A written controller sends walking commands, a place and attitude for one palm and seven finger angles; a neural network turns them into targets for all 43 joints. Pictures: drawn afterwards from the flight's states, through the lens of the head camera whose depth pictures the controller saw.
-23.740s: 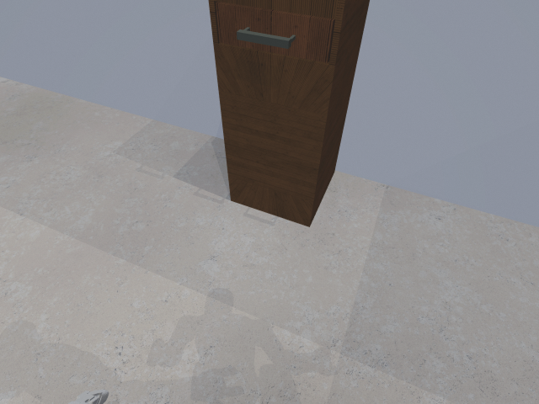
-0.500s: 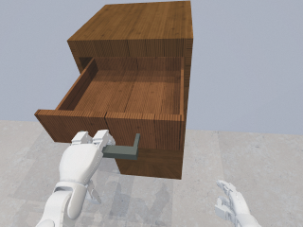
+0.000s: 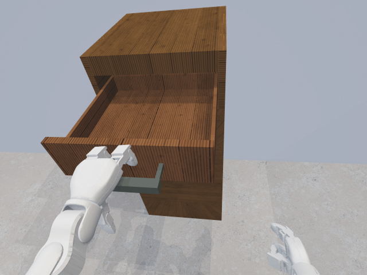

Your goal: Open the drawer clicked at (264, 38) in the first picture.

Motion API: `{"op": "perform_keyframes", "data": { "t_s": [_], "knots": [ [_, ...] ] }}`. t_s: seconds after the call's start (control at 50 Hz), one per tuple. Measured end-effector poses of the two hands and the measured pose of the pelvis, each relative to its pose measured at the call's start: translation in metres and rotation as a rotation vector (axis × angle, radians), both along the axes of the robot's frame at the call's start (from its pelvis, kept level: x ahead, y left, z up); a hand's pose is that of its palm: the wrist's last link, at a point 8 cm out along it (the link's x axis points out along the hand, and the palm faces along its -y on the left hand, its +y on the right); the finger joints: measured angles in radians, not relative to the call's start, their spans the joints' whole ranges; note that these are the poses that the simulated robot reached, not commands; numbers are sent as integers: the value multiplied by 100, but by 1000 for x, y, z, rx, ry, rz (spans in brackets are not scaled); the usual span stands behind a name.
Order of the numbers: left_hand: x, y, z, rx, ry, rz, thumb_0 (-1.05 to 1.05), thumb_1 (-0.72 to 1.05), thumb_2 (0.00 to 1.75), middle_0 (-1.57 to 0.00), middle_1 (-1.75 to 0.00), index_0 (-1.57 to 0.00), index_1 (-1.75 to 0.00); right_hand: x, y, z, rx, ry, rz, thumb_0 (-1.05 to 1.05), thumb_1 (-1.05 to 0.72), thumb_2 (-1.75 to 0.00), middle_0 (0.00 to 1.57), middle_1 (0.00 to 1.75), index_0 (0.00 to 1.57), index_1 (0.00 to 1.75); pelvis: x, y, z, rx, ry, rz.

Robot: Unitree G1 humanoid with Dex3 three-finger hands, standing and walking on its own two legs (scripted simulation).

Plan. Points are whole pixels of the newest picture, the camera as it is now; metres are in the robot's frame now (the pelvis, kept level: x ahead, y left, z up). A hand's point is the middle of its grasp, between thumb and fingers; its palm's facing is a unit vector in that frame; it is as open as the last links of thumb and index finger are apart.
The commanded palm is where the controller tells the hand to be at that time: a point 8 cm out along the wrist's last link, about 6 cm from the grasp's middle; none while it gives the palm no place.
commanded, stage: lift the hand off the handle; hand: left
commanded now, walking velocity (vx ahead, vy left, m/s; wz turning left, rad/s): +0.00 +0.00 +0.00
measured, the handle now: (123, 175) +0.29 +0.18 +0.10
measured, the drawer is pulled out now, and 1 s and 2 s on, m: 0.30 0.30 0.30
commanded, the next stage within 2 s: draw the hand back to the body in 1.00 s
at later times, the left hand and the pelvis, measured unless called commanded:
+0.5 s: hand (106, 167) +0.26 +0.18 +0.16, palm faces +0.14 -0.09 -0.99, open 13.6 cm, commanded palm +0.22 +0.18 +0.24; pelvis +0.00 +0.00 +0.00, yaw +1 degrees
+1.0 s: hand (87, 132) +0.27 +0.19 +0.25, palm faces +0.29 -0.09 -0.95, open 13.8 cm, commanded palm +0.21 +0.19 +0.30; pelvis -0.01 +0.01 +0.00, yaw +0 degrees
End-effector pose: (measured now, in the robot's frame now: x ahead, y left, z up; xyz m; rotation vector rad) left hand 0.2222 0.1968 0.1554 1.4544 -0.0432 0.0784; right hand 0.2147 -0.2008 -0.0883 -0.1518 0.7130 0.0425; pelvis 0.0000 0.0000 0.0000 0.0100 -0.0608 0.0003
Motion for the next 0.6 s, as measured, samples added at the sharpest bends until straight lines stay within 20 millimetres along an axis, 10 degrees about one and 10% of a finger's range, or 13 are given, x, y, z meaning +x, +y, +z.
{"op": "perform_keyframes", "data": {
  "t_s": [0.46, 0.6],
  "knots": [
    [5, -6, 49, 31, -38, -63, 0, -49, 30, -46, -126, -36, -123, 24, 33, 14, 70, -65, 98, 1, -90, -90, 20, 30, 20, 30, -3, 2, 3, 0, -21, 14],
    [8, -9, 96, 45, -191, -91, 0, -49, 30, -40, -123, -34, -121, 22, 39, 16, 90, -71, 110, 1, -90, -90, 20, 30, 20, 30, -6, 4, 3, 0, -22, 10]
  ]
}}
